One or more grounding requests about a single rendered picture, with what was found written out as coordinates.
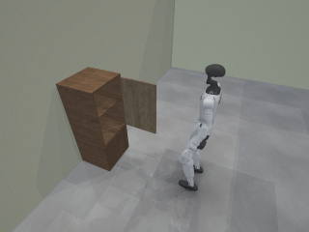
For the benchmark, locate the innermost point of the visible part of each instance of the left robot hand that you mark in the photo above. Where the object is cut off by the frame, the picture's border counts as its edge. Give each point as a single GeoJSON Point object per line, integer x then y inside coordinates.
{"type": "Point", "coordinates": [187, 155]}

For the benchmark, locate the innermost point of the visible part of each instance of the robot left thigh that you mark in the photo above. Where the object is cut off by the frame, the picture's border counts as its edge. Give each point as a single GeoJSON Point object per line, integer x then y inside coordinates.
{"type": "Point", "coordinates": [201, 147]}

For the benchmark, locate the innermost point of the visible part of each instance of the left robot forearm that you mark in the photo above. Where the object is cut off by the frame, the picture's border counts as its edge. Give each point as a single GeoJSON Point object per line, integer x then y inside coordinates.
{"type": "Point", "coordinates": [201, 135]}

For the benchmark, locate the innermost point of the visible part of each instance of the left robot upper arm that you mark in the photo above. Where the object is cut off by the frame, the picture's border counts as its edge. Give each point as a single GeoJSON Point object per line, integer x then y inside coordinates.
{"type": "Point", "coordinates": [208, 106]}

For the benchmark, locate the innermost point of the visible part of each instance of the robot left shin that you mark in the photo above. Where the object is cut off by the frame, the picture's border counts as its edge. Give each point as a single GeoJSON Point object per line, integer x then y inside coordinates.
{"type": "Point", "coordinates": [188, 171]}

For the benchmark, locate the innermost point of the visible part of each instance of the cupboard door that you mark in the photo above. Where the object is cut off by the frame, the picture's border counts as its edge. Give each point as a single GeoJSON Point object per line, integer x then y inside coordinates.
{"type": "Point", "coordinates": [139, 99]}

